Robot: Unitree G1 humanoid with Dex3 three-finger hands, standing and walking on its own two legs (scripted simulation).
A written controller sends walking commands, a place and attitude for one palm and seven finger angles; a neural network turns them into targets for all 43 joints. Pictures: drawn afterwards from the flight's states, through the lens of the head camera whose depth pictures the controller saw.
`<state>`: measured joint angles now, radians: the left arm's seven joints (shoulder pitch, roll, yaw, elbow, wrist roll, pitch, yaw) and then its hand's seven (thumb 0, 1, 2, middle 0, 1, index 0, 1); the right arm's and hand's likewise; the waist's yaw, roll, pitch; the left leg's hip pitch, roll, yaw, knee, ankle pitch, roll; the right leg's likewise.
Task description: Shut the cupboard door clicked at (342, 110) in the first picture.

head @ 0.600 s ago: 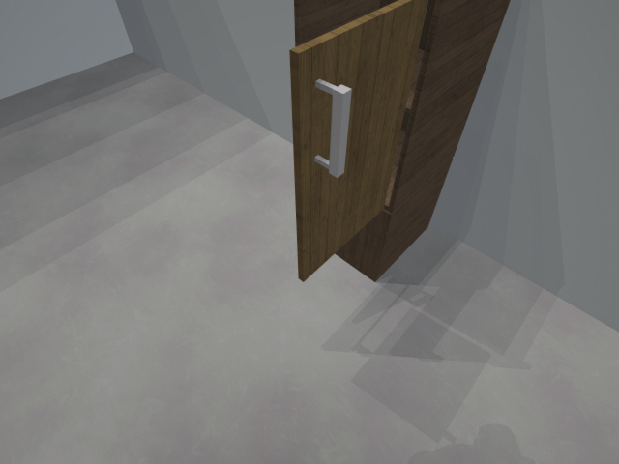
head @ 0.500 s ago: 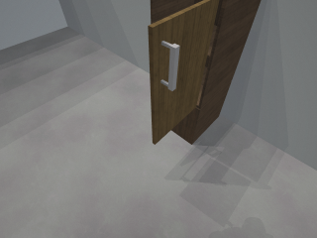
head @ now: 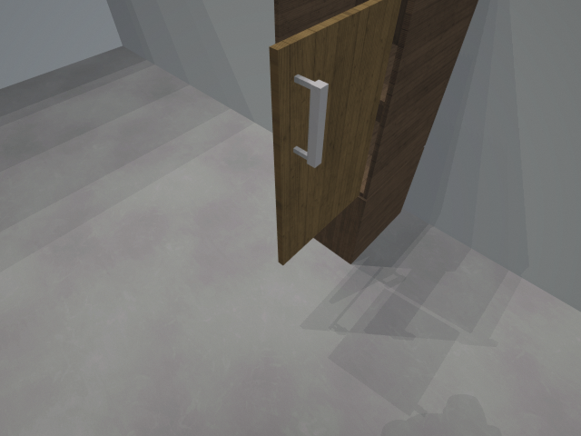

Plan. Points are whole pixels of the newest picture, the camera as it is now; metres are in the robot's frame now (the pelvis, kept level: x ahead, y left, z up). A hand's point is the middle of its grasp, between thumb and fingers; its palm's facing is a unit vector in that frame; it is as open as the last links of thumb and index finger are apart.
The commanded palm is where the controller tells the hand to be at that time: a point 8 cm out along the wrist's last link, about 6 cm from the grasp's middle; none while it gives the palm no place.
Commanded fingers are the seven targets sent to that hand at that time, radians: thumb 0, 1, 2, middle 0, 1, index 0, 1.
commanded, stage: look at it before walking up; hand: left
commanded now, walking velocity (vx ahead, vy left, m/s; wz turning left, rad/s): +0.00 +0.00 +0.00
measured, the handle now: (307, 123) +0.61 +0.00 +0.10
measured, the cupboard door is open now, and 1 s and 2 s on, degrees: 91 91 91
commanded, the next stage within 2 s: walk around to get in front in 0.24 s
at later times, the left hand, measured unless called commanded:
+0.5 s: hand out of the picture +0.01 +0.18 -0.18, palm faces +0.01 -0.98 -0.20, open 7.4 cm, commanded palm none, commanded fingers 0.00 0.90 0.90 -0.20 -0.30 -0.20 -0.30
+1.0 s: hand out of the picture +0.09 +0.16 -0.17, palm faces -0.23 -0.93 -0.29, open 7.4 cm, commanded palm none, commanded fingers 0.00 0.90 0.90 -0.20 -0.30 -0.20 -0.30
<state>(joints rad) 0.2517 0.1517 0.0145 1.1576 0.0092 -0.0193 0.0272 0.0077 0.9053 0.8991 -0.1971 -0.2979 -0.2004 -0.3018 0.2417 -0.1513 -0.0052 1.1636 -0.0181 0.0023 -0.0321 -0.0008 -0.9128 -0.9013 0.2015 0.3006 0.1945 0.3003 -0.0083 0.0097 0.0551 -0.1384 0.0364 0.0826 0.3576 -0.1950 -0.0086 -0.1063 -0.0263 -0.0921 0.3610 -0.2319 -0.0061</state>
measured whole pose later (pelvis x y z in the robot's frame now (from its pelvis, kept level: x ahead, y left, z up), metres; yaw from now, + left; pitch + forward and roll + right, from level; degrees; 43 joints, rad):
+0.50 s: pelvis +0.00 +0.00 +0.00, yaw -3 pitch -1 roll +0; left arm 0.25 0.15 0.03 1.14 0.01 0.01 0.02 0.01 0.90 0.90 -0.20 -0.30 -0.20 -0.30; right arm 0.22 -0.15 -0.02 1.14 -0.02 0.02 -0.04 0.00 -0.92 -0.90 0.20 0.30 0.20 0.30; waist 0.00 0.01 0.07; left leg -0.16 0.06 0.12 0.42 -0.24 -0.01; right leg -0.15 -0.01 -0.05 0.41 -0.25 -0.01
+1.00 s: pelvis +0.00 -0.03 -0.01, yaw -18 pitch +2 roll +2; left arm 0.22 0.18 0.08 0.97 0.02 0.02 0.02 0.01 0.90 0.90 -0.20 -0.30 -0.20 -0.30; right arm 0.07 -0.22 -0.07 0.95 -0.01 0.06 -0.03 0.00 -0.91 -0.90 0.20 0.30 0.19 0.30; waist 0.03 0.01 0.13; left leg -0.47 0.05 0.01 1.09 -0.41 -0.06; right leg -0.27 0.05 0.07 0.50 -0.26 -0.07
